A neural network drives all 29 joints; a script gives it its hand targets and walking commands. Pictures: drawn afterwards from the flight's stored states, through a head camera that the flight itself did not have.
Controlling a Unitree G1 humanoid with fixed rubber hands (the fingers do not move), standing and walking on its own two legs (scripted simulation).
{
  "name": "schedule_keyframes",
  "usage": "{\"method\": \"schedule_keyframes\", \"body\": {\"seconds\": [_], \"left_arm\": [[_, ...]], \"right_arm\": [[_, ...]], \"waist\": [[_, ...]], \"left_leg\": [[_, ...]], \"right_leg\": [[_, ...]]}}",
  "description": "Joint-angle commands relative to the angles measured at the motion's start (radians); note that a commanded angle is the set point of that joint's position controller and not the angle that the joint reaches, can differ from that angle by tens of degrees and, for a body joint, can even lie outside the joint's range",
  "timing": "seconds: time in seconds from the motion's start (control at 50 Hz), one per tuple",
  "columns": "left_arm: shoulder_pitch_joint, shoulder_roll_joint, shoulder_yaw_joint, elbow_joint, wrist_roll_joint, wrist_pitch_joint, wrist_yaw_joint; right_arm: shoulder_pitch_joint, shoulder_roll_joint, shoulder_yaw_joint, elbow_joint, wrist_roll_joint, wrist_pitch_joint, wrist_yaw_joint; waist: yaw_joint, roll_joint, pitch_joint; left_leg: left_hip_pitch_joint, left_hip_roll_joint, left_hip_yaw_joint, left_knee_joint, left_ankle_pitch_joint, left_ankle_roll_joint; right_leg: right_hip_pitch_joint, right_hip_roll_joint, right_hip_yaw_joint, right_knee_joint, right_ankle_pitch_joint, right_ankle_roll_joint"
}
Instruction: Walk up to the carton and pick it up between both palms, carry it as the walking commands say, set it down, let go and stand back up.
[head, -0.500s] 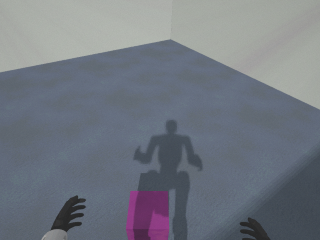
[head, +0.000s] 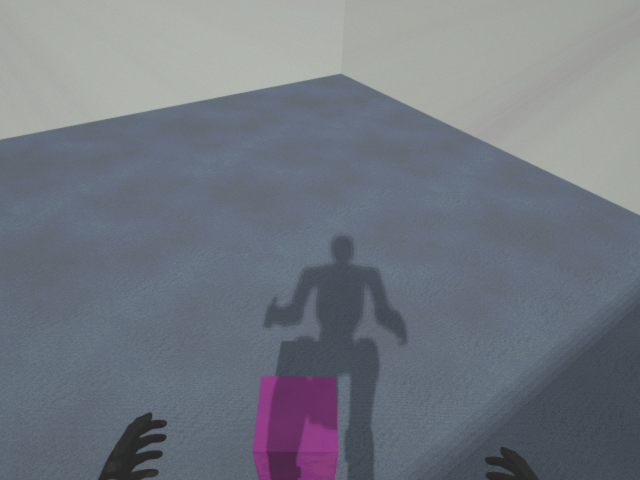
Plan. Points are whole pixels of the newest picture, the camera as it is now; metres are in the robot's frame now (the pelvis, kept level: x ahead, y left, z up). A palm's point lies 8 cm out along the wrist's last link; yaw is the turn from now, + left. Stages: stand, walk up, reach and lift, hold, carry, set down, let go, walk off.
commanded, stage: stand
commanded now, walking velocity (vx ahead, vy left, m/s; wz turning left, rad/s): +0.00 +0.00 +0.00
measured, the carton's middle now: (297, 431) +0.46 +0.06 -0.64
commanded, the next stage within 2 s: none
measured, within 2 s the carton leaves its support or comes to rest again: neither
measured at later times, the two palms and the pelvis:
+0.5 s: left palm out of the picture +0.10 +0.27 -0.08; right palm out of the picture +0.07 -0.26 -0.10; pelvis -0.03 +0.00 +0.00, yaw +0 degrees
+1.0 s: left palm out of the picture +0.08 +0.27 -0.10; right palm out of the picture +0.05 -0.27 -0.11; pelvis -0.03 +0.00 +0.00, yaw +0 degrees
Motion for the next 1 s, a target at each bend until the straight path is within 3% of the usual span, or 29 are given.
{"method": "schedule_keyframes", "body": {"seconds": [0.0, 0.4, 0.98], "left_arm": [[-0.029, 0.231, 0.041, -0.011, 0.025, -0.042, 0.027], [-0.053, 0.240, 0.034, 0.070, 0.024, -0.051, 0.022], [-0.063, 0.247, 0.025, 0.151, 0.014, -0.049, 0.025]], "right_arm": [[-0.077, -0.226, -0.046, -0.065, -0.030, -0.029, -0.008], [-0.092, -0.235, -0.034, 0.017, -0.026, -0.032, -0.004], [-0.105, -0.245, -0.021, 0.089, -0.013, -0.027, -0.006]], "waist": [[-0.016, -0.019, 0.073], [-0.020, -0.015, 0.136], [-0.018, -0.017, 0.142]], "left_leg": [[-0.027, 0.081, -0.096, -0.080, 0.229, 0.049], [-0.040, 0.089, -0.124, -0.126, 0.098, 0.054], [-0.013, 0.100, -0.125, -0.142, 0.140, 0.059]], "right_leg": [[-0.082, -0.131, 0.137, -0.150, 0.245, 0.005], [-0.119, -0.141, 0.162, -0.207, 0.049, -0.003], [-0.086, -0.157, 0.162, -0.226, 0.096, -0.004]]}}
